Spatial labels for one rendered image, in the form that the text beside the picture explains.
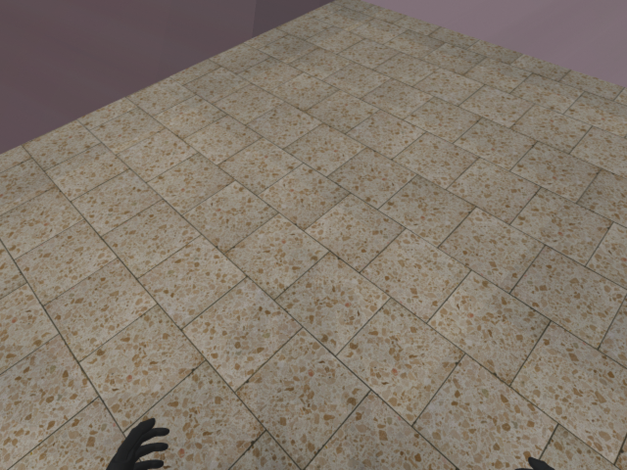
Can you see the robot left hand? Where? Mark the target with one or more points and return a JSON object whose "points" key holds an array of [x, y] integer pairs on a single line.
{"points": [[131, 449]]}

